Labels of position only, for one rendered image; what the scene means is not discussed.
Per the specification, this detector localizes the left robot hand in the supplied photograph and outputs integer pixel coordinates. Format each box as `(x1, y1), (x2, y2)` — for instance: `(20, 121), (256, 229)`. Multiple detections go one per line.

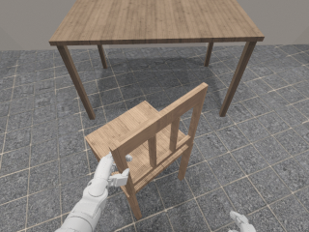
(93, 152), (132, 187)

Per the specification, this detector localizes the chair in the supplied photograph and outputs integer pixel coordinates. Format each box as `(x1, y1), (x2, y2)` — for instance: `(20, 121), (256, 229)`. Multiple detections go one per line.
(85, 82), (209, 220)

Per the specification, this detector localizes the right robot hand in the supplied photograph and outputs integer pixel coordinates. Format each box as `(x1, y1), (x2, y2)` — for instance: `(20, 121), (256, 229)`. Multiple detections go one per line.
(228, 211), (256, 232)

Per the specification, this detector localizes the robot left forearm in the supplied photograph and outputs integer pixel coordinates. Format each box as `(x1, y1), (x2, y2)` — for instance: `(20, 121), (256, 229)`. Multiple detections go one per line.
(55, 178), (109, 232)

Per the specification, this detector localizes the table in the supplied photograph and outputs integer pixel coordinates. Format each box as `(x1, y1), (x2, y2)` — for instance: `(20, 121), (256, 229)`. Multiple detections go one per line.
(49, 0), (265, 120)

